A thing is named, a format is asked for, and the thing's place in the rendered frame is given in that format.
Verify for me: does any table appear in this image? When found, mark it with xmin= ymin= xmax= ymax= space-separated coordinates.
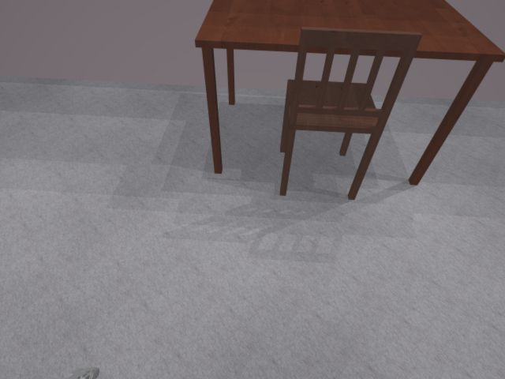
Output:
xmin=195 ymin=0 xmax=505 ymax=186

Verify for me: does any chair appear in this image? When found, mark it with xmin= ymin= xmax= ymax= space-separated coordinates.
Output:
xmin=280 ymin=27 xmax=423 ymax=200

